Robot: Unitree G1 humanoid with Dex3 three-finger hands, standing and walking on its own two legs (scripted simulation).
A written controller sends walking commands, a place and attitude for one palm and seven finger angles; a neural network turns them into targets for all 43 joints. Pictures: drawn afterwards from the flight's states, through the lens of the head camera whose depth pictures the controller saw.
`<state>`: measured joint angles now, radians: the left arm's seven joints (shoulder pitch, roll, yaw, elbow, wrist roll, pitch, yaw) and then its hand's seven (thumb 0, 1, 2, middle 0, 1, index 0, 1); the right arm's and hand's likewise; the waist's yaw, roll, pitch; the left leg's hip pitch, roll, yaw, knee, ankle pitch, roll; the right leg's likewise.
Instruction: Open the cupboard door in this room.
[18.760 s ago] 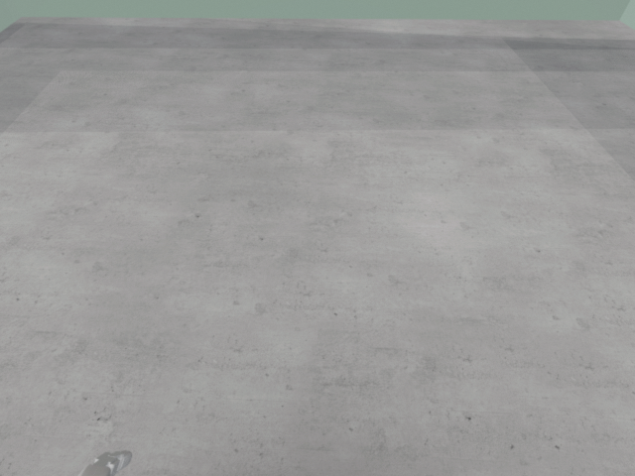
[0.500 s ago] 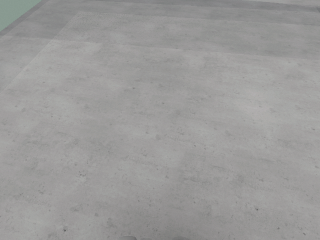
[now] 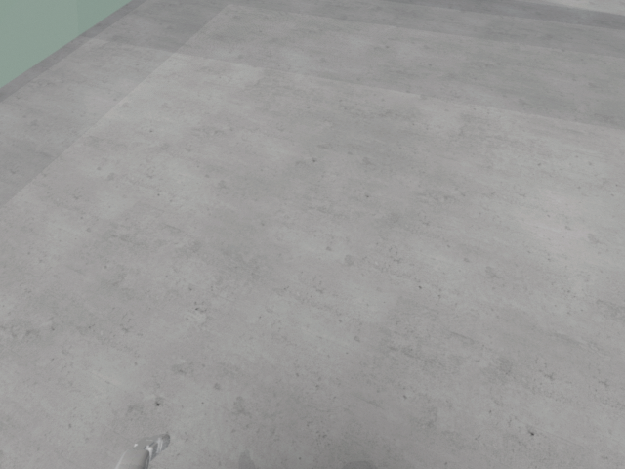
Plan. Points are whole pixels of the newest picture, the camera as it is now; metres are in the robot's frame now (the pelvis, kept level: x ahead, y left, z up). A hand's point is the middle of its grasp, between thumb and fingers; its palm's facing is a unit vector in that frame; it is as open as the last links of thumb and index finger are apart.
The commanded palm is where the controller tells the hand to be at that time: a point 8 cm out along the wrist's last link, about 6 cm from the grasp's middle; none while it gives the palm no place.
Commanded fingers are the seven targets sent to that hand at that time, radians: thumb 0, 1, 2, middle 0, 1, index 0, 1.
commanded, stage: turn or walk to find it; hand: left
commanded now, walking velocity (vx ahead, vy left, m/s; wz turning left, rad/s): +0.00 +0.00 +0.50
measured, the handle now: out of the picture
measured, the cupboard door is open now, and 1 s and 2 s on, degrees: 0 0 0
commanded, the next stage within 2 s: none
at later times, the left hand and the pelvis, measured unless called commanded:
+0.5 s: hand out of the picture -0.04 +0.20 -0.17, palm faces +0.31 -0.92 -0.25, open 7.3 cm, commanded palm none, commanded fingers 0.00 0.90 0.90 -0.20 -0.30 -0.20 -0.30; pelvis -0.02 -0.01 +0.00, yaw +17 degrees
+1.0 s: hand out of the picture +0.01 +0.24 -0.15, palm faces +0.47 -0.84 -0.27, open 7.3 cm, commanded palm none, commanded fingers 0.00 0.90 0.90 -0.20 -0.30 -0.20 -0.30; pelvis -0.01 +0.00 +0.00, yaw +29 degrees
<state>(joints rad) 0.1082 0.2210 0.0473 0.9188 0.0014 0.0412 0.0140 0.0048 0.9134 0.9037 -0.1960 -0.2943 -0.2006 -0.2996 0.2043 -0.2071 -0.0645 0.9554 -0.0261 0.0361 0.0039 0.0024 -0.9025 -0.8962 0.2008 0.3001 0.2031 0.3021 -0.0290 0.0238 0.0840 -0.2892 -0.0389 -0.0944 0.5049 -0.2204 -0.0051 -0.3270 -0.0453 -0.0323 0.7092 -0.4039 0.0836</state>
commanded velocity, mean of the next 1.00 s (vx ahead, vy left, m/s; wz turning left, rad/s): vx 0.00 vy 0.00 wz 0.50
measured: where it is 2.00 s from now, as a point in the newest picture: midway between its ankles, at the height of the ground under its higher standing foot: outside the picture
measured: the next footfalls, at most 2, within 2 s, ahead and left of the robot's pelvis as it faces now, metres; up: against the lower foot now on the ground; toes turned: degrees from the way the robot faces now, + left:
right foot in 0.04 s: +0.04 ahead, -0.12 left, +0.00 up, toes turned -2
left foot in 0.54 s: -0.04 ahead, +0.12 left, +0.00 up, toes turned +23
